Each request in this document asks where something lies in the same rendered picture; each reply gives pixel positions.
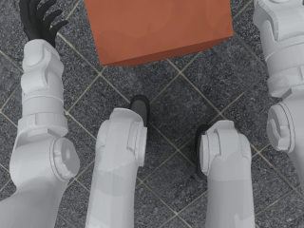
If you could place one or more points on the robot right forearm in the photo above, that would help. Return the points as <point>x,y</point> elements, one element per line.
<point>281,27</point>

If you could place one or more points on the robot foot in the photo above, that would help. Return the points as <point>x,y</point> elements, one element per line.
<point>140,105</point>
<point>200,131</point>

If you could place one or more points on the robot left hand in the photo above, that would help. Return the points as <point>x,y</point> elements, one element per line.
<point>35,26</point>

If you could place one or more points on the left robot upper arm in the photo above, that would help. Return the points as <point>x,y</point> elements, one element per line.
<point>41,172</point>

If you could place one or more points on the robot right foot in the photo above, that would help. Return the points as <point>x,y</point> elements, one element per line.
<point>200,131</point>

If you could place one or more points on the robot left foot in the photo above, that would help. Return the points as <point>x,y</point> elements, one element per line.
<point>140,105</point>

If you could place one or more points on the right robot upper arm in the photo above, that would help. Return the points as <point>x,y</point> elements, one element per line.
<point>285,131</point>

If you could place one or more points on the carton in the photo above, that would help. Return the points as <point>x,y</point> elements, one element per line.
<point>129,33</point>

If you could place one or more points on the robot left forearm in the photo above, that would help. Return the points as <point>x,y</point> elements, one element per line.
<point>43,114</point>

